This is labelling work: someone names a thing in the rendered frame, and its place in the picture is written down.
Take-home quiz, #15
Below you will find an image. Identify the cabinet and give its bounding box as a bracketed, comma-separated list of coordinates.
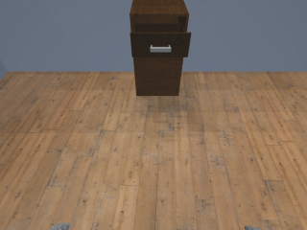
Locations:
[130, 0, 189, 96]

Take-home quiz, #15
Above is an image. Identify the drawer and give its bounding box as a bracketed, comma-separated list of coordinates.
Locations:
[130, 23, 191, 58]

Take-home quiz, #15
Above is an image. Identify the handle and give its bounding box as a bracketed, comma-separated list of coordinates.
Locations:
[150, 45, 172, 53]

